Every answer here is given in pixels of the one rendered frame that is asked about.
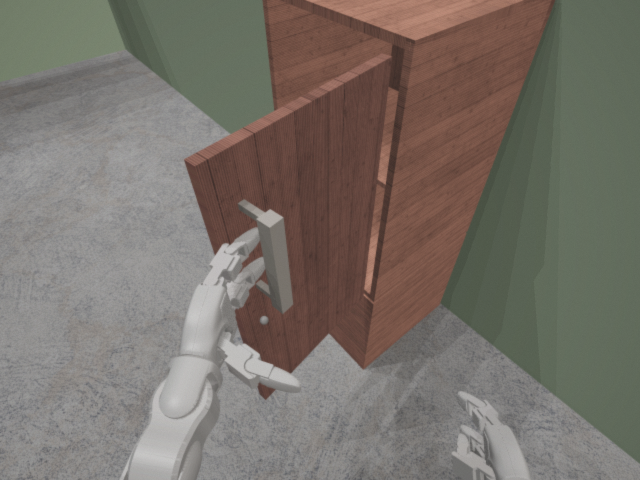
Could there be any right robot hand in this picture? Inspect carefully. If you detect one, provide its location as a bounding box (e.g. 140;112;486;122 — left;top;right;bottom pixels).
452;391;531;480

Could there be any left robot hand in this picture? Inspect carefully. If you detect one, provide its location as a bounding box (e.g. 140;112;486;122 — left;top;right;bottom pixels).
179;227;301;393

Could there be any robot left forearm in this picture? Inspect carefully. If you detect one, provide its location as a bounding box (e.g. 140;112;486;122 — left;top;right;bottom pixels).
119;355;223;480

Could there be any cupboard door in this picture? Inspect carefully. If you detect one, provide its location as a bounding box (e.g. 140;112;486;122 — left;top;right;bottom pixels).
184;54;392;400

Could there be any handle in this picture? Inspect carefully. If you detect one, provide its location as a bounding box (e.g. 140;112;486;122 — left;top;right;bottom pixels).
238;199;293;314

